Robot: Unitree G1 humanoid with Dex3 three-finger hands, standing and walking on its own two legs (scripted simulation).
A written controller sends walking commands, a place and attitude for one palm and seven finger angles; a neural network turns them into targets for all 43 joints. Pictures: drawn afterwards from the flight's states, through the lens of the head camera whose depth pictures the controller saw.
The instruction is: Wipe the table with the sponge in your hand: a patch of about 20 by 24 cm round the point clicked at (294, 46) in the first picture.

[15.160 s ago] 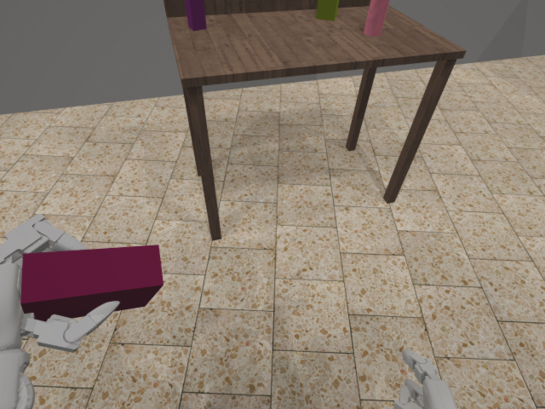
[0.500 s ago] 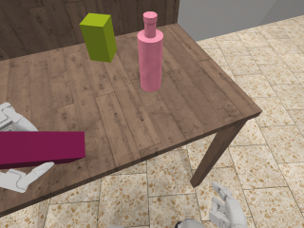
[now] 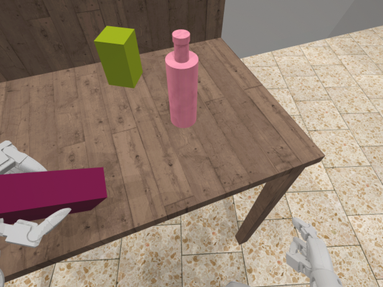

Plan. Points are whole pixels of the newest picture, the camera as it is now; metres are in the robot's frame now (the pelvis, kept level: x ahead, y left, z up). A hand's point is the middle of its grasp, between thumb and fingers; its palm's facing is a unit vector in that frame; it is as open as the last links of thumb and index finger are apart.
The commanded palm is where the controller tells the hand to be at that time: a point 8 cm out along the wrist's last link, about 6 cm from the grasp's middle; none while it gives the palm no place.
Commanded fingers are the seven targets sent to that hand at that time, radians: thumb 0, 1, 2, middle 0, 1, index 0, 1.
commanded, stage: come to a stop and stand still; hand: left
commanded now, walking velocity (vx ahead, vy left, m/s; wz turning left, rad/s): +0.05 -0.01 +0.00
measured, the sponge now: (68, 193) +0.23 +0.20 +0.14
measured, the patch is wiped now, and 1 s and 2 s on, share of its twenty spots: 0.00 0.00 0.00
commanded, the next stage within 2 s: look again from close up in 0.98 s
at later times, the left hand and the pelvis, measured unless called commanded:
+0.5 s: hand (16, 186) +0.23 +0.26 +0.17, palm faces +0.38 -0.84 -0.39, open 9.1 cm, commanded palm +0.17 +0.30 +0.19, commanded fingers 0.00 0.10 1.30 -1.20 -1.60 -1.20 -1.60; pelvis +0.00 +0.02 +0.01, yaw -2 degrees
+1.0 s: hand (29, 174) +0.25 +0.25 +0.17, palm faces +0.38 -0.84 -0.39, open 9.1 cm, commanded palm +0.20 +0.29 +0.19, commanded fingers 0.00 0.10 1.30 -1.20 -1.60 -1.20 -1.60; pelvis +0.03 +0.02 +0.01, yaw -2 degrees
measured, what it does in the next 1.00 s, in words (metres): stands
